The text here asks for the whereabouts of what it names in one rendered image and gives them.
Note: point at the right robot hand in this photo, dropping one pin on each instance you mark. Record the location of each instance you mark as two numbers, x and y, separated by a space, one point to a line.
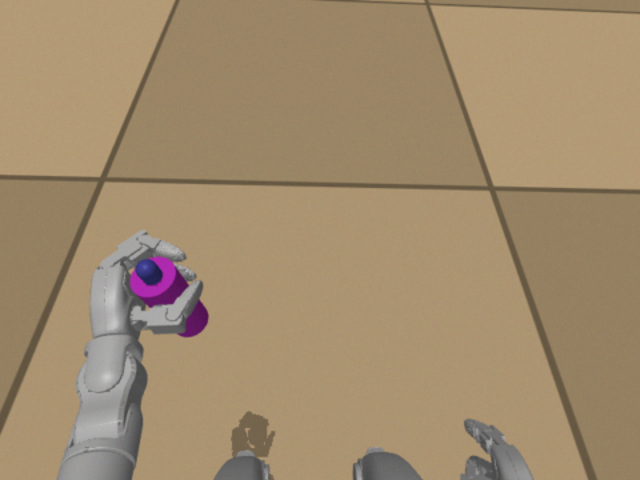
506 461

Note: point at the left robot arm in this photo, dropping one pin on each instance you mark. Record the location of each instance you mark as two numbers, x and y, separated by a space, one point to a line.
105 438

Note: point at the left robot hand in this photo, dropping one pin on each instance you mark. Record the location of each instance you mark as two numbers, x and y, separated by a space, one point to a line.
115 308

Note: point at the bottle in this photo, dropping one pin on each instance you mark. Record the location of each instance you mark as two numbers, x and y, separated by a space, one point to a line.
157 281

